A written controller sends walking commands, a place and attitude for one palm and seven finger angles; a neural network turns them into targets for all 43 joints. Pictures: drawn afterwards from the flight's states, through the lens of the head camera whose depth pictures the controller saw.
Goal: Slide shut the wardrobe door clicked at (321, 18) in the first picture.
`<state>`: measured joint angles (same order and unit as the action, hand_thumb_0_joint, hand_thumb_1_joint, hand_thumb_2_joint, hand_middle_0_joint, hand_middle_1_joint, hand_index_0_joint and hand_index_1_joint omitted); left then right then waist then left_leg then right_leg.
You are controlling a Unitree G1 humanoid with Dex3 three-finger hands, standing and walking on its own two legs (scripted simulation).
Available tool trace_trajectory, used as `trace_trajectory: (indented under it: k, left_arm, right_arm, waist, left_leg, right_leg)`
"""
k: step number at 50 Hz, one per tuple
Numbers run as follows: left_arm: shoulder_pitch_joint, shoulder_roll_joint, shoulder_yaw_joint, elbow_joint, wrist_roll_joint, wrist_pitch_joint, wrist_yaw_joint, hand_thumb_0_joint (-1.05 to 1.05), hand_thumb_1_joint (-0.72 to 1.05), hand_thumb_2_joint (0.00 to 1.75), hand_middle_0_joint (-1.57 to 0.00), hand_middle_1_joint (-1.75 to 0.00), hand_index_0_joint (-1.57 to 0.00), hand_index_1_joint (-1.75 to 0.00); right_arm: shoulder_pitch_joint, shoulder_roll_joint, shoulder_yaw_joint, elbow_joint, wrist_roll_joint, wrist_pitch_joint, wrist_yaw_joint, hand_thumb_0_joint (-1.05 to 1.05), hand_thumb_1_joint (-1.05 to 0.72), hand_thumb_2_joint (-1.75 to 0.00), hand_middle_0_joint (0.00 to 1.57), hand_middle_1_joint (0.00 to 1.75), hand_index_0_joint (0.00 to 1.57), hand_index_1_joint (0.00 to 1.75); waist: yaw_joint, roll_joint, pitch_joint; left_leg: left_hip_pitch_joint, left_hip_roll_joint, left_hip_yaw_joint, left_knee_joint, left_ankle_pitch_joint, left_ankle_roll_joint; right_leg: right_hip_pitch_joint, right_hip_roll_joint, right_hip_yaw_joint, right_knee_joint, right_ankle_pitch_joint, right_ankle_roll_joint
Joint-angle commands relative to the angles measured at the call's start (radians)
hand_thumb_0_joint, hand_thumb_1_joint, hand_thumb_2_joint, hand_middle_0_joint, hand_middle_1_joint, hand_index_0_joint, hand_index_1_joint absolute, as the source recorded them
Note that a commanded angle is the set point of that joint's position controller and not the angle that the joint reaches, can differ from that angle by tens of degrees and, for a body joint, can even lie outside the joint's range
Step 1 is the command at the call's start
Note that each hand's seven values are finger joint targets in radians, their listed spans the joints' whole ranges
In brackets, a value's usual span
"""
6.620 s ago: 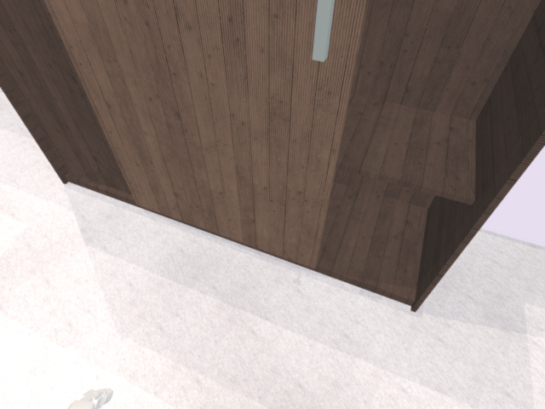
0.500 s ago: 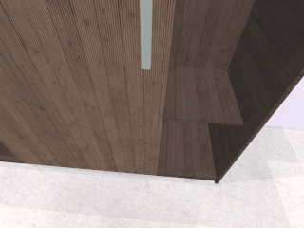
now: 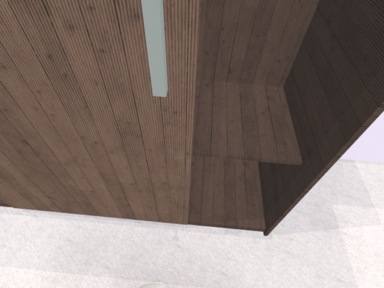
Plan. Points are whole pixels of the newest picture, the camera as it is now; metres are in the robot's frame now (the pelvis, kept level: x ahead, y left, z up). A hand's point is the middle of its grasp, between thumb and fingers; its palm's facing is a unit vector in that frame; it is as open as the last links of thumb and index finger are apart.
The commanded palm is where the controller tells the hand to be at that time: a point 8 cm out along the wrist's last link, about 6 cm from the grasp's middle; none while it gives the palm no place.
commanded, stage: come to a stop and stand still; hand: left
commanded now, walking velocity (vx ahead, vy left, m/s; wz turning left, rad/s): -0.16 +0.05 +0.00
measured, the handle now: (157, 32) +0.46 +0.11 +0.28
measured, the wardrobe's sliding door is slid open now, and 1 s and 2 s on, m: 0.40 0.40 0.40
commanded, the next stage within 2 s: look again from close up in 1.78 s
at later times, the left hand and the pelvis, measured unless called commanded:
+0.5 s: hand out of the picture +0.04 +0.16 -0.16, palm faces +0.03 -0.96 -0.27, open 7.4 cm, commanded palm none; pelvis -0.01 -0.03 -0.01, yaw +1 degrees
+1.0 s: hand out of the picture +0.04 +0.16 -0.17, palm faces +0.00 -0.98 -0.20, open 7.3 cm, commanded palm none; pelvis +0.02 -0.02 +0.01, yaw +0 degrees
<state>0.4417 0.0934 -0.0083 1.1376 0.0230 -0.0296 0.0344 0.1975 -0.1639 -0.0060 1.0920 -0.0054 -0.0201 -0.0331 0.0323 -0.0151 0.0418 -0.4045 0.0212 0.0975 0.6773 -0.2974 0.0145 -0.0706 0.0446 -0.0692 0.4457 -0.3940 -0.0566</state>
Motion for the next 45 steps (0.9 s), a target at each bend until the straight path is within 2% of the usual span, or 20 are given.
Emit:
trace_trajectory:
  k: [1, 2, 3, 4, 6, 9, 12, 13, 14, 15, 16, 17, 18, 19, 20, 23, 28, 33, 38, 45]
  left_arm:
    - [0.036, 0.143, 0.030, -0.051, -0.019, -0.009, 0.022, 0.00, 0.90, 0.90, -0.20, -0.30, -0.20, -0.30]
    - [0.056, 0.108, 0.027, -0.056, -0.025, -0.003, 0.030, 0.00, 0.90, 0.90, -0.20, -0.30, -0.20, -0.30]
    - [0.068, 0.095, 0.025, -0.063, -0.017, 0.006, 0.033, 0.00, 0.90, 0.90, -0.20, -0.30, -0.20, -0.30]
    - [0.072, 0.108, 0.027, -0.054, -0.014, 0.022, 0.033, 0.00, 0.90, 0.90, -0.20, -0.30, -0.20, -0.30]
    - [0.031, 0.098, 0.029, -0.053, -0.006, 0.042, 0.028, 0.00, 0.90, 0.90, -0.20, -0.30, -0.20, -0.30]
    - [0.036, 0.090, 0.034, -0.060, -0.002, 0.052, 0.020, 0.00, 0.90, 0.90, -0.20, -0.30, -0.20, -0.30]
    - [0.045, 0.081, 0.041, -0.077, 0.006, 0.051, 0.016, 0.00, 0.90, 0.90, -0.20, -0.30, -0.20, -0.30]
    - [0.046, 0.088, 0.043, -0.085, 0.008, 0.046, 0.016, 0.00, 0.90, 0.90, -0.20, -0.30, -0.20, -0.30]
    - [0.019, 0.119, 0.046, -0.098, 0.010, 0.038, 0.016, 0.00, 0.90, 0.90, -0.20, -0.30, -0.20, -0.30]
    - [-0.019, 0.150, 0.044, -0.119, 0.011, 0.031, 0.014, 0.00, 0.90, 0.90, -0.20, -0.30, -0.20, -0.30]
    - [-0.029, 0.204, 0.038, -0.176, 0.024, 0.030, 0.037, 0.00, 0.90, 0.90, -0.20, -0.30, -0.20, -0.30]
    - [-0.172, 0.233, 0.044, -0.229, 0.008, 0.015, 0.037, 0.00, 0.90, 0.90, -0.20, -0.30, -0.20, -0.30]
    - [-0.171, 0.225, 0.054, -0.250, 0.005, 0.002, 0.034, 0.00, 0.90, 0.90, -0.20, -0.30, -0.20, -0.30]
    - [-0.194, 0.248, 0.053, -0.264, 0.002, -0.004, 0.034, 0.00, 0.90, 0.90, -0.20, -0.30, -0.20, -0.30]
    - [-0.194, 0.241, 0.052, -0.269, -0.001, -0.006, 0.031, 0.00, 0.90, 0.90, -0.20, -0.30, -0.20, -0.30]
    - [-0.178, 0.218, 0.039, -0.266, -0.005, 0.001, 0.022, 0.00, 0.90, 0.90, -0.20, -0.30, -0.20, -0.30]
    - [-0.161, 0.236, 0.038, -0.257, -0.004, 0.013, 0.011, 0.00, 0.90, 0.90, -0.20, -0.30, -0.20, -0.30]
    - [-0.159, 0.235, 0.034, -0.244, -0.010, 0.009, 0.005, 0.00, 0.90, 0.90, -0.20, -0.30, -0.20, -0.30]
    - [-0.134, 0.219, 0.027, -0.204, -0.015, 0.001, 0.004, 0.00, 0.90, 0.90, -0.20, -0.30, -0.20, -0.30]
    - [-0.114, 0.207, 0.021, -0.144, -0.014, -0.004, 0.006, 0.00, 0.90, 0.90, -0.20, -0.30, -0.20, -0.30]
  right_arm:
    - [0.203, -0.095, -0.018, -0.006, 0.000, -0.022, -0.015, 0.00, -0.90, -0.90, 0.20, 0.30, 0.20, 0.30]
    - [0.226, -0.130, -0.024, -0.007, 0.003, -0.018, -0.021, 0.00, -0.90, -0.90, 0.20, 0.30, 0.20, 0.30]
    - [0.206, -0.129, -0.022, -0.016, 0.009, -0.011, -0.022, 0.00, -0.90, -0.90, 0.20, 0.30, 0.20, 0.30]
    - [0.120, -0.117, -0.011, -0.026, 0.010, -0.010, -0.031, 0.00, -0.90, -0.90, 0.20, 0.30, 0.20, 0.30]
    - [0.043, -0.091, -0.012, -0.055, 0.001, -0.003, -0.029, 0.00, -0.90, -0.90, 0.20, 0.30, 0.20, 0.30]
    - [0.023, -0.121, -0.032, -0.079, -0.007, 0.011, -0.019, 0.00, -0.90, -0.90, 0.20, 0.30, 0.20, 0.30]
    - [-0.003, -0.136, -0.053, -0.110, -0.011, 0.023, -0.005, 0.00, -0.90, -0.90, 0.20, 0.30, 0.20, 0.30]
    - [-0.017, -0.129, -0.053, -0.117, -0.011, 0.025, 0.000, 0.00, -0.90, -0.90, 0.20, 0.30, 0.20, 0.30]
    - [-0.007, -0.099, -0.048, -0.122, -0.008, 0.028, 0.007, 0.00, -0.90, -0.90, 0.20, 0.30, 0.20, 0.30]
    - [-0.014, -0.076, -0.044, -0.130, -0.005, 0.035, 0.013, 0.00, -0.90, -0.90, 0.20, 0.30, 0.20, 0.30]
    - [-0.052, -0.143, -0.061, -0.199, 0.000, 0.022, 0.016, 0.00, -0.90, -0.90, 0.20, 0.30, 0.20, 0.30]
    - [0.025, -0.077, -0.053, -0.200, -0.008, 0.031, 0.034, 0.00, -0.90, -0.90, 0.20, 0.30, 0.20, 0.30]
    - [0.004, -0.076, -0.052, -0.197, -0.015, 0.030, 0.039, 0.00, -0.90, -0.90, 0.20, 0.30, 0.20, 0.30]
    - [0.028, -0.074, -0.041, -0.200, -0.016, 0.034, 0.041, 0.00, -0.90, -0.90, 0.20, 0.30, 0.20, 0.30]
    - [0.038, -0.065, -0.039, -0.198, -0.017, 0.028, 0.042, 0.00, -0.90, -0.90, 0.20, 0.30, 0.20, 0.30]
    - [0.057, -0.088, -0.029, -0.193, -0.012, 0.024, 0.038, 0.00, -0.90, -0.90, 0.20, 0.30, 0.20, 0.30]
    - [0.070, -0.107, -0.020, -0.171, -0.018, 0.027, 0.039, 0.00, -0.90, -0.90, 0.20, 0.30, 0.20, 0.30]
    - [0.107, -0.106, -0.009, -0.132, -0.018, 0.014, 0.034, 0.00, -0.90, -0.90, 0.20, 0.30, 0.20, 0.30]
    - [0.110, -0.108, 0.000, -0.095, -0.011, -0.008, 0.025, 0.00, -0.90, -0.90, 0.20, 0.30, 0.20, 0.30]
    - [0.115, -0.115, 0.001, -0.044, -0.003, -0.018, 0.014, 0.00, -0.90, -0.90, 0.20, 0.30, 0.20, 0.30]
  waist:
    - [-0.088, 0.025, -0.127]
    - [-0.078, 0.144, -0.161]
    - [-0.055, 0.196, -0.133]
    - [-0.020, 0.261, -0.062]
    - [-0.007, 0.174, 0.010]
    - [0.002, 0.071, -0.054]
    - [0.013, 0.056, -0.096]
    - [0.019, 0.058, -0.088]
    - [0.010, -0.003, -0.061]
    - [-0.003, -0.089, -0.024]
    - [-0.008, -0.180, -0.054]
    - [-0.079, -0.191, -0.108]
    - [-0.052, -0.131, -0.072]
    - [-0.077, -0.064, -0.073]
    - [-0.078, -0.022, -0.036]
    - [-0.065, -0.052, 0.049]
    - [-0.050, -0.052, 0.122]
    - [-0.047, -0.016, 0.034]
    - [-0.025, 0.016, -0.035]
    - [-0.024, 0.017, -0.052]
  left_leg:
    - [0.439, 0.132, -0.133, -0.151, 0.796, 0.080]
    - [0.466, 0.273, -0.249, -0.163, 1.088, 0.179]
    - [0.410, 0.324, -0.263, -0.230, 1.194, 0.228]
    - [0.298, 0.324, -0.284, -0.278, 1.095, 0.250]
    - [0.181, 0.287, -0.261, -0.336, 0.828, 0.227]
    - [0.174, 0.255, -0.237, -0.327, 0.644, 0.204]
    - [0.106, 0.213, -0.193, -0.305, 0.345, 0.149]
    - [0.078, 0.184, -0.178, -0.291, 0.212, 0.118]
    - [0.020, 0.133, -0.173, -0.276, 0.064, 0.081]
    - [0.033, 0.055, -0.125, -0.223, -0.068, 0.031]
    - [0.143, 0.040, -0.072, -0.031, 0.035, -0.021]
    - [0.099, 0.006, -0.046, 0.002, -0.028, -0.016]
    - [0.090, -0.001, -0.047, 0.007, -0.036, -0.007]
    - [0.097, 0.008, -0.039, -0.021, -0.025, -0.002]
    - [0.124, 0.008, -0.043, -0.064, 0.023, 0.002]
    - [0.126, 0.041, -0.096, -0.155, 0.033, 0.017]
    - [0.077, 0.034, -0.099, -0.187, -0.056, 0.009]
    - [0.116, 0.040, -0.099, -0.214, -0.005, 0.002]
    - [0.123, 0.068, -0.126, -0.260, 0.134, 0.010]
    - [0.182, 0.083, -0.126, -0.259, 0.249, 0.018]
  right_leg:
    - [-0.199, -0.127, 0.062, 0.188, 0.675, 0.030]
    - [-0.243, -0.087, 0.037, 0.282, 0.250, 0.063]
    - [-0.237, -0.065, 0.047, 0.364, -0.180, 0.065]
    - [-0.230, -0.084, 0.078, 0.393, -0.253, 0.065]
    - [-0.215, -0.113, 0.073, 0.369, -0.196, 0.065]
    - [-0.185, -0.095, 0.038, 0.297, -0.080, 0.065]
    - [-0.118, -0.084, 0.017, 0.185, 0.083, 0.064]
    - [-0.106, -0.093, 0.036, 0.114, 0.123, 0.059]
    - [-0.094, -0.119, 0.095, 0.033, 0.126, 0.045]
    - [-0.194, -0.202, 0.215, -0.073, 0.050, 0.010]
    - [-0.237, -0.242, 0.287, -0.098, 0.408, 0.000]
    - [-0.209, -0.264, 0.235, -0.080, 0.196, -0.032]
    - [-0.243, -0.266, 0.270, -0.072, 0.196, -0.064]
    - [-0.223, -0.267, 0.239, -0.070, 0.181, -0.074]
    - [-0.259, -0.251, 0.211, -0.046, 0.211, -0.067]
    - [-0.324, -0.177, 0.153, -0.049, 0.049, -0.024]
    - [-0.359, -0.169, 0.176, -0.131, -0.211, -0.019]
    - [-0.286, -0.170, 0.171, -0.118, -0.135, -0.015]
    - [-0.147, -0.150, 0.136, -0.067, 0.092, 0.007]
    - [-0.100, -0.150, 0.111, -0.056, 0.270, 0.020]
